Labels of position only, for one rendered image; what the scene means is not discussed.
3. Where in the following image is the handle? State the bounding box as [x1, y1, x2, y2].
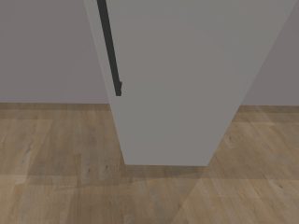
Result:
[96, 0, 122, 96]

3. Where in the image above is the fridge door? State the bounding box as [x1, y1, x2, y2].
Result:
[86, 0, 297, 166]

